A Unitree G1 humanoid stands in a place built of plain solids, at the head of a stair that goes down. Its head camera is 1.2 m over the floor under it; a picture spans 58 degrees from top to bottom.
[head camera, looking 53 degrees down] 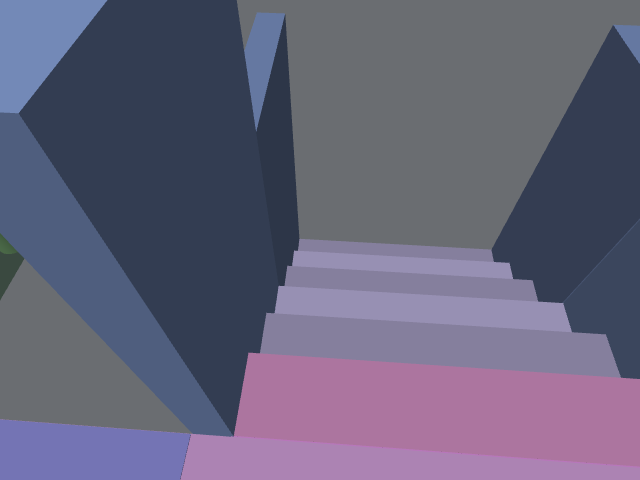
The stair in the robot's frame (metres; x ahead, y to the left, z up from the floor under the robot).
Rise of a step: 0.19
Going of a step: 0.23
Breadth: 1.20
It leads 4 degrees to the right of straight ahead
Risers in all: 6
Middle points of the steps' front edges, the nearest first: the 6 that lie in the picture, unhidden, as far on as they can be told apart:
0.46 -0.38 0.00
0.68 -0.40 -0.19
0.91 -0.41 -0.38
1.14 -0.43 -0.57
1.37 -0.45 -0.77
1.60 -0.46 -0.96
